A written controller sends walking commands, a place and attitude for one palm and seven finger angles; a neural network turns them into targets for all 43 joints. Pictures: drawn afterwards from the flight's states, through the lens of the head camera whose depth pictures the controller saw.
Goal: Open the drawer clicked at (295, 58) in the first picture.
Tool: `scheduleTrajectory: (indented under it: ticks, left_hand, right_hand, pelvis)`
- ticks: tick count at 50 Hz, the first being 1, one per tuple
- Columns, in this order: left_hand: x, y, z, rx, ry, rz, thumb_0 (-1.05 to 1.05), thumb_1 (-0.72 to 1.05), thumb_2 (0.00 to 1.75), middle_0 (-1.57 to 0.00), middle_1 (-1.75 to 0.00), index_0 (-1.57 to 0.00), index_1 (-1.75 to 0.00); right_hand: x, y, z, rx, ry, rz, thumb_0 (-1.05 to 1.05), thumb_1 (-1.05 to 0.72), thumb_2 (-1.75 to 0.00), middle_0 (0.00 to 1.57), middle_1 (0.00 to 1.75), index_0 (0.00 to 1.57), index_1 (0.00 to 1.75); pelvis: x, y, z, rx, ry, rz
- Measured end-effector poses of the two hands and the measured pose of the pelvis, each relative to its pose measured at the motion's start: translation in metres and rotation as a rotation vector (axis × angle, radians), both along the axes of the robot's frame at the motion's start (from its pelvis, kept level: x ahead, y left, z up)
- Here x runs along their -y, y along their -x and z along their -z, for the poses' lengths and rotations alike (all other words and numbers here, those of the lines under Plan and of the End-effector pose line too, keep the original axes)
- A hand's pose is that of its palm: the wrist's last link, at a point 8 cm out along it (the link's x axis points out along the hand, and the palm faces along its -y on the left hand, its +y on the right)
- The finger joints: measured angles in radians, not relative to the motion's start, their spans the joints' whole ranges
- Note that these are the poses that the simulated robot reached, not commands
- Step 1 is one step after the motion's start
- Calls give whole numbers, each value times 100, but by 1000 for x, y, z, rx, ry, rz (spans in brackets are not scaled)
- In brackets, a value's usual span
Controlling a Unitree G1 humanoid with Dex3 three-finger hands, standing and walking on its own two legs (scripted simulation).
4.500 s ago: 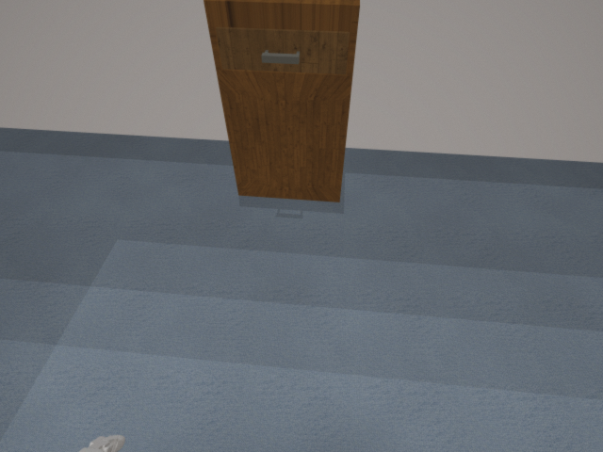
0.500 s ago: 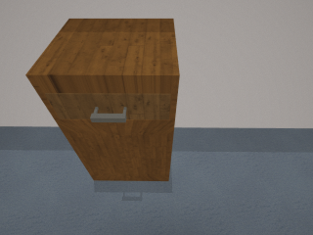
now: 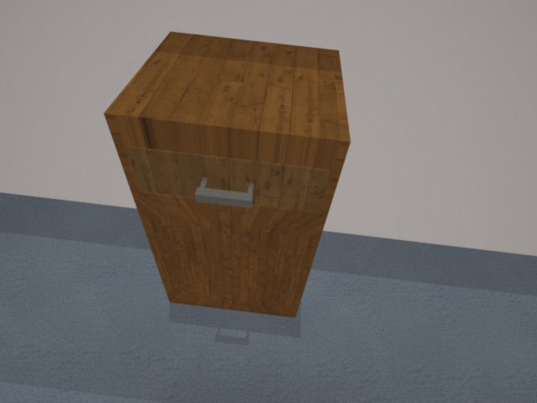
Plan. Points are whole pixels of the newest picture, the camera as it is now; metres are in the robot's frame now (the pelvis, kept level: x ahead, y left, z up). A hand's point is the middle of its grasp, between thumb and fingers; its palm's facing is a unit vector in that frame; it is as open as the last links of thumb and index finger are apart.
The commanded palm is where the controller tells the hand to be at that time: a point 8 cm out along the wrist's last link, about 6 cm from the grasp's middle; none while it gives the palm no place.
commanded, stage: come to a stop and stand still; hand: left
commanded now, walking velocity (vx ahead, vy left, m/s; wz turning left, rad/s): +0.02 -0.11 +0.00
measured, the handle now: (225, 191) +0.57 +0.13 -0.07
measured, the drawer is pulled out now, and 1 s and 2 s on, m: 0.00 0.00 0.00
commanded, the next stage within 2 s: look again from close up in 0.66 s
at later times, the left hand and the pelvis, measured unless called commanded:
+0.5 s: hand out of the picture -0.01 +0.11 -0.18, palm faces +0.02 -0.98 -0.18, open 7.3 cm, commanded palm none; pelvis +0.00 -0.05 +0.00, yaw +0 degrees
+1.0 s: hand out of the picture -0.01 +0.13 -0.19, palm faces +0.03 -0.98 -0.17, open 7.4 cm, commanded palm none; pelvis -0.01 -0.03 -0.01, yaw +0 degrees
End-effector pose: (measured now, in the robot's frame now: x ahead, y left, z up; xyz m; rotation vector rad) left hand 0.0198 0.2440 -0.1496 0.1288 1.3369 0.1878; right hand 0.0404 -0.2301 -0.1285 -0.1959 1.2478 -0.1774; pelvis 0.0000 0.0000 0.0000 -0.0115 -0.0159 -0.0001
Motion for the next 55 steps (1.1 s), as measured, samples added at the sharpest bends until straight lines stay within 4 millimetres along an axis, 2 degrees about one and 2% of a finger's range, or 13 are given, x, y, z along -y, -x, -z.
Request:
scheduleTrajectory:
  ticks: [5,9,13,19,28,36,43,49,55]
  left_hand:
    - [5,35,-4,-115,3,4,1,91,90,-20,-30,-20,-30]
    - [20,45,-4,-160,2,15,1,91,90,-19,-30,-20,-30]
    - [42,46,-6,-151,-2,23,1,91,90,-20,-30,-20,-30]
    - [74,35,-6,-100,22,33,1,91,90,-20,-30,-20,-30]
    - [91,39,-4,-91,23,12,2,93,90,-20,-30,-20,-30]
    - [101,44,-5,-100,31,-5,1,91,90,-20,-30,-20,-30]
    - [97,47,-4,-76,24,29,1,91,90,-20,-30,-20,-30]
    - [71,41,8,-41,28,32,1,91,90,-20,-30,-21,-30]
    - [45,31,5,2,16,35,1,91,90,-20,-30,-20,-30]
  right_hand:
    - [1,13,2,-39,-10,30,0,-93,-90,20,30,20,30]
    - [8,31,13,-89,-35,57,0,-92,-90,20,30,20,30]
    - [16,49,24,-144,-68,80,0,-91,-90,20,30,20,30]
    - [20,67,27,-188,-99,83,0,-91,-90,19,30,20,30]
    - [26,78,28,-219,-119,76,0,-91,-90,19,30,20,30]
    - [33,75,28,-221,-112,68,0,-91,-90,19,30,20,30]
    - [38,56,26,-151,-88,65,1,-92,-90,19,30,20,30]
    - [31,39,23,-50,-40,39,1,-93,-90,19,30,19,30]
    - [17,39,18,-38,-29,4,1,-94,-90,19,30,20,30]
  pelvis:
    - [2,-1,-3,-12,-9,12]
    - [12,0,1,-16,-26,18]
    - [23,2,3,-4,-22,18]
    - [38,3,1,10,-21,11]
    - [56,4,1,18,-17,2]
    - [60,2,1,16,-16,-1]
    - [52,7,3,-4,-3,18]
    - [35,12,11,14,10,7]
    - [20,15,8,18,1,8]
